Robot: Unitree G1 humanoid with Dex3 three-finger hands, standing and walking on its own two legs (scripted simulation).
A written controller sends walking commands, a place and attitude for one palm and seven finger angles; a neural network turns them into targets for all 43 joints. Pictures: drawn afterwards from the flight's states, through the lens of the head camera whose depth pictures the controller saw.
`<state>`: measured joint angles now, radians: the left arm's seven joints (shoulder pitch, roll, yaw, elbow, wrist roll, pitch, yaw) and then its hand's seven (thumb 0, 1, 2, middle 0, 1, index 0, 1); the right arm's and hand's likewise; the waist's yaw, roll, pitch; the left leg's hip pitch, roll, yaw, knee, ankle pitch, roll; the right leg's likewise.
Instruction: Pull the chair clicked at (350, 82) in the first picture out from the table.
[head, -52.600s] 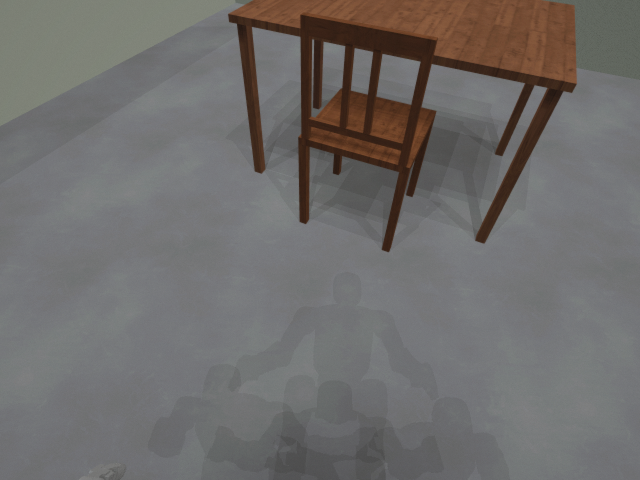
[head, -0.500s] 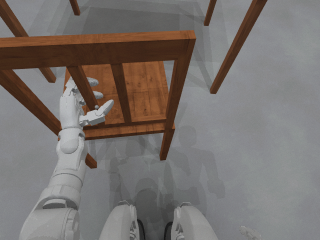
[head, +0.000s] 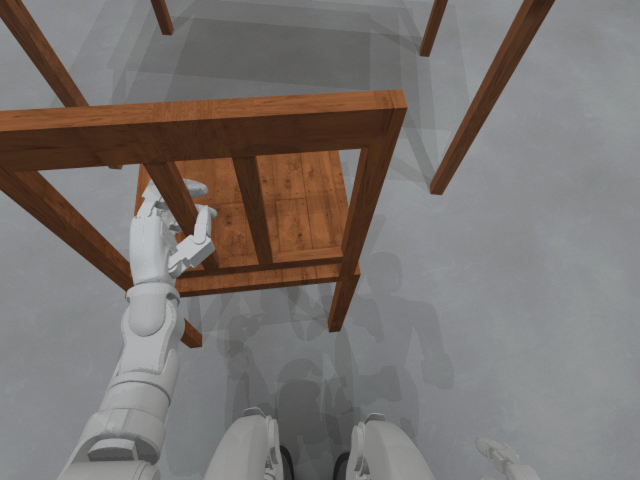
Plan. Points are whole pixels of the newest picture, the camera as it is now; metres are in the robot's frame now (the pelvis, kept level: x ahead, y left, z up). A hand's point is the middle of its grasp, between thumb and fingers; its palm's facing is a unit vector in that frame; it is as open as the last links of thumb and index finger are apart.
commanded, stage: hook a spindle and tug to test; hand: left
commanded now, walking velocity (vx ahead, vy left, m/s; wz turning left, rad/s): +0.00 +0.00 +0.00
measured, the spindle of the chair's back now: (190, 222) +0.43 +0.17 +0.00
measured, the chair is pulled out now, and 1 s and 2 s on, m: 0.32 0.40 0.47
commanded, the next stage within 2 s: step backward, pulling the chair out in 0.26 s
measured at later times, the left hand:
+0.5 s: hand (204, 254) +0.37 +0.14 +0.02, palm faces +0.11 -0.98 -0.13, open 5.8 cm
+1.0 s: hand (211, 295) +0.32 +0.13 +0.04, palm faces +0.02 -0.99 -0.13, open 5.4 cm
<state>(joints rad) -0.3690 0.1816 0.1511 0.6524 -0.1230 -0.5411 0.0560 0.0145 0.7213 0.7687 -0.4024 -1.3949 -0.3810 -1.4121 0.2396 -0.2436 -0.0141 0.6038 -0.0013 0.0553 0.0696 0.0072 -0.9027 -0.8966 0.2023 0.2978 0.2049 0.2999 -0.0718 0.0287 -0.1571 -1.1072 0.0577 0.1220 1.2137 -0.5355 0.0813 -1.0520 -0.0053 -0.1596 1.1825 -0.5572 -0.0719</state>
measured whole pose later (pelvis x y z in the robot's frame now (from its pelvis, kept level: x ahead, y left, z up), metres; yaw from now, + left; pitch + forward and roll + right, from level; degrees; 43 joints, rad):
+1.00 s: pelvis -0.02 +0.00 +0.10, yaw +1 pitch +5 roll -1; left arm -0.36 0.16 0.01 0.85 -0.08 -0.23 0.08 0.08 0.70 0.76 -0.28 -1.14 -0.49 -1.44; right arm 0.19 -0.23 0.02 0.63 0.05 0.14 -0.09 0.01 -0.90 -0.90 0.20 0.30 0.21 0.30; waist -0.06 0.03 0.13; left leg -0.42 0.01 0.13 0.55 -0.22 0.07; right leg -0.37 0.04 -0.09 0.52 -0.23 -0.05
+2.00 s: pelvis -0.09 -0.03 +0.09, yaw +4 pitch +0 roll +0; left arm -0.40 0.17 0.01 0.89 -0.05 -0.24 0.10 0.07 0.65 0.80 -0.30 -1.20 -0.50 -1.44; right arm 0.14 -0.22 0.01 0.73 0.03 0.00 -0.09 0.01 -0.90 -0.90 0.21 0.30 0.21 0.30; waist -0.06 0.00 0.19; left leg -0.52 -0.04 -0.02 0.94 -0.42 -0.01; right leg -0.40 0.03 -0.12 0.57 -0.18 -0.09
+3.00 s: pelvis -0.20 +0.01 +0.09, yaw +6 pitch +1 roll +1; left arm -0.46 0.15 0.00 0.92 -0.03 -0.21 0.09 0.07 0.67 0.80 -0.28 -1.23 -0.50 -1.44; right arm 0.20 -0.24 -0.03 0.75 0.03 0.03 -0.09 0.01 -0.90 -0.90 0.20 0.30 0.21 0.30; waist -0.06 -0.03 0.17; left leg -0.28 0.06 0.03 0.63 -0.36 -0.05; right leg -0.49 -0.04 -0.07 0.56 -0.09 -0.02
